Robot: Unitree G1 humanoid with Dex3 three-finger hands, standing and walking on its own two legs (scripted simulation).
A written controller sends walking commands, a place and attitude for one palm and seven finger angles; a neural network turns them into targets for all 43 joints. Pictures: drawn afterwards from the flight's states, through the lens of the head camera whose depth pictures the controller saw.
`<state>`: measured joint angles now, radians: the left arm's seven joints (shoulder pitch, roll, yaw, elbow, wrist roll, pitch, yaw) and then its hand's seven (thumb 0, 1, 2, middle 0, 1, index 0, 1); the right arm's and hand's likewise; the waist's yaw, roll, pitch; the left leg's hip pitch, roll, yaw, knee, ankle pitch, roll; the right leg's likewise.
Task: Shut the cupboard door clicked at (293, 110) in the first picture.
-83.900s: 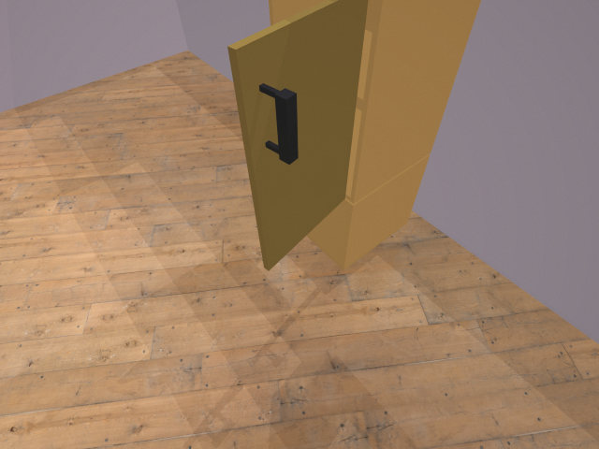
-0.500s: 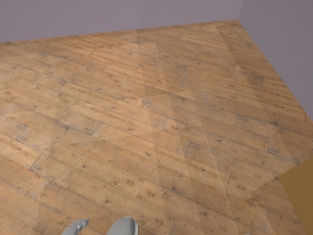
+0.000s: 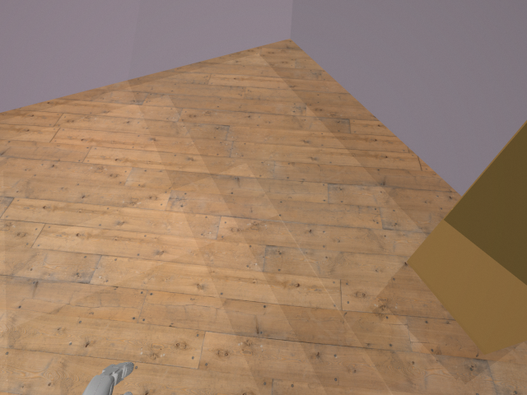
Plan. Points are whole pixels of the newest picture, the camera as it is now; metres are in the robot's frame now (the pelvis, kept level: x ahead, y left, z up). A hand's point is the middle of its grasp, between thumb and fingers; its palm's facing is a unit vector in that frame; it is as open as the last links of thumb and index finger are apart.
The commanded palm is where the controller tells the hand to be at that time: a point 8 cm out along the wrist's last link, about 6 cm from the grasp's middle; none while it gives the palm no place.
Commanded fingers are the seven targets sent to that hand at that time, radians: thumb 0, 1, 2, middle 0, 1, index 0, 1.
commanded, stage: turn to face it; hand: left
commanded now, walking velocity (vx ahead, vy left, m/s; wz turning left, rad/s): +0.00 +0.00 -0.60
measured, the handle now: out of the picture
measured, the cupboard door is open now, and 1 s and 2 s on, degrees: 10 10 10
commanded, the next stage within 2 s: take the last steps up to it in 1.38 s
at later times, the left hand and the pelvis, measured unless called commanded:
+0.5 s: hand (158, 370) +0.17 +0.20 -0.16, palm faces -0.26 -0.95 -0.19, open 7.4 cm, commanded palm none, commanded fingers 0.00 0.90 0.90 -0.20 -0.30 -0.20 -0.30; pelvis +0.02 +0.03 +0.01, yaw -17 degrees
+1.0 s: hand (208, 346) +0.21 +0.12 -0.15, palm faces -0.53 -0.81 -0.24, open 7.4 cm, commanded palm none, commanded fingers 0.00 0.90 0.90 -0.20 -0.30 -0.20 -0.30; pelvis +0.03 +0.00 +0.01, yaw -34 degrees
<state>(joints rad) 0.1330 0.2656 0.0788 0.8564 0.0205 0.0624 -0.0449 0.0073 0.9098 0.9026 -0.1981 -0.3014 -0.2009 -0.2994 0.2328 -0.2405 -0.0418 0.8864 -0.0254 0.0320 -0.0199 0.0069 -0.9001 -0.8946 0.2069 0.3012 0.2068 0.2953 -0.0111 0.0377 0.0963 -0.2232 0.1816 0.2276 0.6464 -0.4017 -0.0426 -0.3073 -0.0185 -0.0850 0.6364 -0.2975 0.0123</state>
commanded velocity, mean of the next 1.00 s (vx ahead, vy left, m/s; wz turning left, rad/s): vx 0.00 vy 0.00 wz -0.59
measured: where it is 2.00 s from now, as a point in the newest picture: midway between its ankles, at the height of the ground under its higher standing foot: outside the picture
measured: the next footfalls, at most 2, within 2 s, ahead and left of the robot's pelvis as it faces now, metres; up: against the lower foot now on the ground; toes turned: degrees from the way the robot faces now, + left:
left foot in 0.34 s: +0.09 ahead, +0.13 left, +0.00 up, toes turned -8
right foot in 0.72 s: +0.00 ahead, -0.12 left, +0.00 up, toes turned -29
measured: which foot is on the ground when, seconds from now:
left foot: down 0.00-0.00, up 0.02-0.32, down 0.34-0.70, up 0.72-1.00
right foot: down 0.00-0.34, up 0.36-0.70, down 0.72-1.00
